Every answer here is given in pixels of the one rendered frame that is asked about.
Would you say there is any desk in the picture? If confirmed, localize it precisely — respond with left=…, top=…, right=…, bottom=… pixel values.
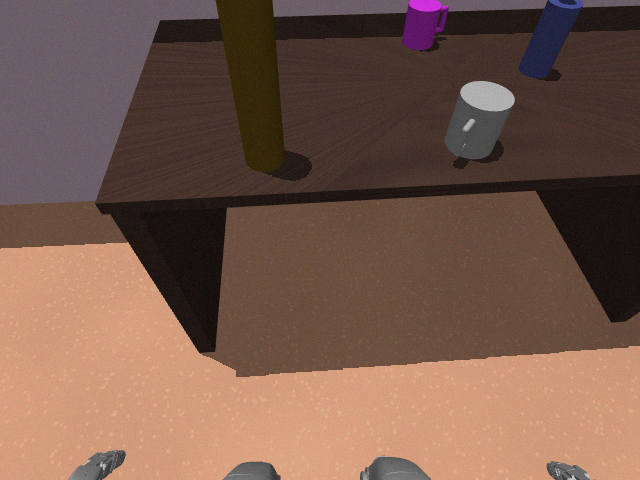
left=95, top=6, right=640, bottom=353

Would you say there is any left robot hand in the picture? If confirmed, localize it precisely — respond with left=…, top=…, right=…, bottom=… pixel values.
left=68, top=450, right=126, bottom=480

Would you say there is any right robot hand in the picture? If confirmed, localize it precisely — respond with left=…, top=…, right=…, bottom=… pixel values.
left=547, top=462, right=590, bottom=480

